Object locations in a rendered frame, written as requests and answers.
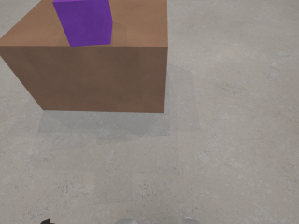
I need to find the pedestal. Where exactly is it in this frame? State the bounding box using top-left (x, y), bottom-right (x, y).
top-left (0, 0), bottom-right (168, 113)

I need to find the carton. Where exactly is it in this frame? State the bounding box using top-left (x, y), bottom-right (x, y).
top-left (52, 0), bottom-right (113, 47)

